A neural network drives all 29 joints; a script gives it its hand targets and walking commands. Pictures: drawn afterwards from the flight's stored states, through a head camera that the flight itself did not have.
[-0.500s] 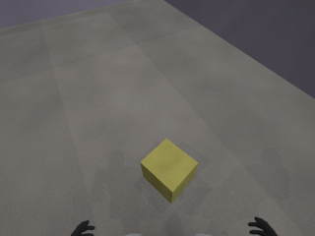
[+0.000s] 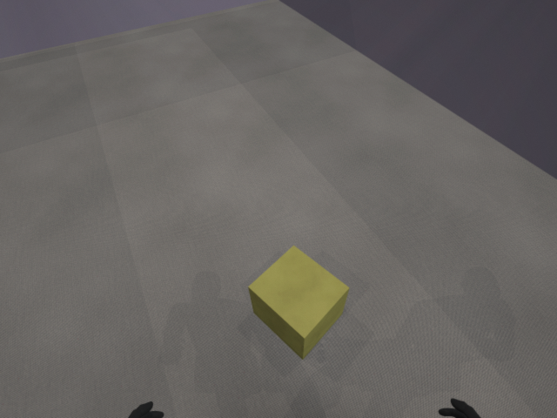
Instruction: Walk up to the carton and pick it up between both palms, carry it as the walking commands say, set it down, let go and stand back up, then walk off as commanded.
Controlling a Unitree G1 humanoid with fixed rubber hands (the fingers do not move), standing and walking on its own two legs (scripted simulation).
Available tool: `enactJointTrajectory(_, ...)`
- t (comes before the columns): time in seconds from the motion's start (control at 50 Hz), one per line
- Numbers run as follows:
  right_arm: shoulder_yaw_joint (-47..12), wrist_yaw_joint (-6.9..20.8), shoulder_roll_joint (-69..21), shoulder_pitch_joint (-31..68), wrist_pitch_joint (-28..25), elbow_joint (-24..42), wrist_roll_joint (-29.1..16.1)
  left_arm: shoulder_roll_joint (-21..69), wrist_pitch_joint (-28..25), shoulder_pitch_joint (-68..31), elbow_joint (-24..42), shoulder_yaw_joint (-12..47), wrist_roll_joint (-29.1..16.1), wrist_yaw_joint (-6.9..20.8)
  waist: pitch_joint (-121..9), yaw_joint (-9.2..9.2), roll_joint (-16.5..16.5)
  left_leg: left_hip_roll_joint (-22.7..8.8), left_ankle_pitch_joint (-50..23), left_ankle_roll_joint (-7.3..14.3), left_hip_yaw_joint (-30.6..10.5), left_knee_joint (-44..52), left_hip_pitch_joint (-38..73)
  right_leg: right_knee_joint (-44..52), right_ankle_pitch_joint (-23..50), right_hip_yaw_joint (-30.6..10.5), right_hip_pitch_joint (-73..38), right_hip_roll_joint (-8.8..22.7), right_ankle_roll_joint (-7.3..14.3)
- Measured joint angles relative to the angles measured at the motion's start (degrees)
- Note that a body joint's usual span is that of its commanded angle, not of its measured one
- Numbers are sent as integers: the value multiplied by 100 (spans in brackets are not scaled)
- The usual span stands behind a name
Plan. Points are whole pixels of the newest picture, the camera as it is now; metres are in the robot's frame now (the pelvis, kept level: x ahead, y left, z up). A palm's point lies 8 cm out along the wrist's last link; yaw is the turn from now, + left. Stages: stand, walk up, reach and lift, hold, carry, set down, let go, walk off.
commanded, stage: walk up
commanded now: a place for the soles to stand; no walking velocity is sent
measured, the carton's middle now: (298, 301) +0.58 -0.02 -0.65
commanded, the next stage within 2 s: none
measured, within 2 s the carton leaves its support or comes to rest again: neither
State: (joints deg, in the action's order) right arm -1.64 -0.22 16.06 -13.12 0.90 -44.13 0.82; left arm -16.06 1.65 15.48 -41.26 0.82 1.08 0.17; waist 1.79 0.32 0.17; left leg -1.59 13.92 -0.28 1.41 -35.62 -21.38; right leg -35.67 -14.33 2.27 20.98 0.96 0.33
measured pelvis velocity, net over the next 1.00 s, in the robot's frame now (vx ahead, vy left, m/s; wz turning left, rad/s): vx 0.19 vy -0.23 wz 0.52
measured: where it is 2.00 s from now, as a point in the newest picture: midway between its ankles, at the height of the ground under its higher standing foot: outside the picture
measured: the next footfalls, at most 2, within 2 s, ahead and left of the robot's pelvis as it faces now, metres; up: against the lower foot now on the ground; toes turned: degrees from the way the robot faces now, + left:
right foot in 0.32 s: +0.14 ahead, -0.18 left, +0.00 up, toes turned +11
left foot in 0.62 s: +0.14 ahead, +0.00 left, +0.00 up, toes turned +20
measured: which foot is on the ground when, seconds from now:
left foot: down 0.00-0.34, up 0.36-0.60, down 0.62-0.94, up 0.96-1.00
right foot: down 0.00-0.04, up 0.06-0.30, down 0.32-0.62, up 0.64-0.90, down 0.92-1.00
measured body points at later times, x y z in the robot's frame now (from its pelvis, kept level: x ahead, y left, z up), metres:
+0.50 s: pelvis +0.07 -0.11 +0.00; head +0.09 -0.09 +0.45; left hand +0.08 +0.14 -0.12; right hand +0.26 -0.35 -0.09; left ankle +0.07 +0.03 -0.67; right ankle +0.10 -0.19 -0.72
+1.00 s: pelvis +0.19 -0.23 -0.02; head +0.20 -0.22 +0.43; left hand +0.19 +0.06 -0.12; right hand +0.43 -0.42 -0.11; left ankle +0.11 -0.05 -0.70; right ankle +0.29 -0.32 -0.72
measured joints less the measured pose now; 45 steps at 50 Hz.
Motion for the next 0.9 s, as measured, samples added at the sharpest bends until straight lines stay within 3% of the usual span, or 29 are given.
enactJointTrajectory(0.04, -5, 0, 0, 4, -30, 38, 4, 9, -1, -14, 41, -1, -3, 1, -4, 2, 4, -8, 8, -12, -10, -16, -18, 9, -3, 1, 6, -10, -6)
enactJointTrajectory(0.14, 317, -200, -197, -548, -149, 109, 255, 23, 190, -246, 376, -123, 197, 189, -116, 62, 6, 108, 66, 48, -556, 2, -61, -1343, -1469, -98, 356, -236, -102)
enactJointTrajectory(0.2, 381, -285, -247, -894, -156, 170, 233, 52, 176, -350, 623, -200, 195, 242, -128, 83, -75, 163, -30, -56, -896, 243, 59, -1753, -1356, -225, 516, -182, -234)
enactJointTrajectory(0.26, 447, -275, -231, -1039, -136, 320, 235, 42, 177, -348, 784, -215, 175, 298, -106, 146, -105, 135, -41, -212, -1243, 317, 103, -1277, -1245, -263, 411, -106, -301)
enactJointTrajectory(0.32, 519, -256, -161, -1055, -86, 463, 236, 8, 167, -288, 849, -186, 161, 275, -58, 150, -128, 95, 180, -390, -1583, 20, 9, -149, -769, -199, -25, -130, -248)
enactJointTrajectory(0.36, 587, -243, -94, -1006, -49, 502, 243, 12, 116, -206, 815, -115, 210, 228, 1, 67, -85, 85, 758, -358, -1782, -536, -160, -135, -246, -5, -71, -238, -67)
enactJointTrajectory(0.4, 639, -268, -54, -896, -30, 514, 321, 43, 101, -38, 751, -36, 231, 179, 32, -3, -142, 217, 1453, -278, -1553, -1379, -452, -299, -383, 156, -123, -197, 124)
enactJointTrajectory(0.48, 602, -249, -43, -559, -95, 601, 298, 168, 62, 352, 566, 37, 241, 76, 204, -132, -206, 268, 1370, -162, -704, -2183, -738, 41, -450, 408, -570, -72, 250)
enactJointTrajectory(0.54, 500, -204, -160, -345, -91, 695, 233, 177, 91, 570, 434, 85, 234, 65, 296, -240, -255, 295, 1169, -145, -223, -1625, -509, 246, -463, 551, -828, -11, 297)
enactJointTrajectory(0.6, 376, -206, -319, -216, -93, 840, 168, 123, 188, 731, 379, 107, 188, 73, 335, -337, -283, 379, 552, -75, 80, -419, 84, 129, -646, 655, -921, 11, 336)
enactJointTrajectory(0.64, 302, -241, -379, -228, -158, 988, 148, 100, 241, 817, 416, 76, 214, 104, 257, -300, -195, 354, -34, 89, -76, 145, 323, -326, -1042, 718, -730, -63, 201)
enactJointTrajectory(0.7, 197, -345, -485, -295, -205, 868, 72, 2, 357, 578, 385, -18, 262, 133, 271, -287, -228, 325, 240, 141, -242, -221, 192, -1609, -1944, 199, -166, -202, -97)
enactJointTrajectory(0.76, 165, -387, -469, -419, -214, 768, 75, -86, 346, 298, 461, -129, 245, 159, 244, -262, -224, 232, 322, 10, -434, -123, 263, -2272, -1665, -115, 338, -35, -346)
enactJointTrajectory(0.82, 185, -362, -396, -464, -227, 792, 67, -151, 308, 54, 544, -198, 193, 211, 214, -165, -172, 90, 332, -194, -676, -115, 257, -1968, -1410, -285, 549, 231, -485)
enactJointTrajectory(0.9, 250, -313, -187, -450, -171, 868, 58, -218, 301, -225, 660, -173, 68, 234, 208, -36, -89, -148, 566, -541, -1066, -457, 126, -901, -770, -245, 327, 339, -402)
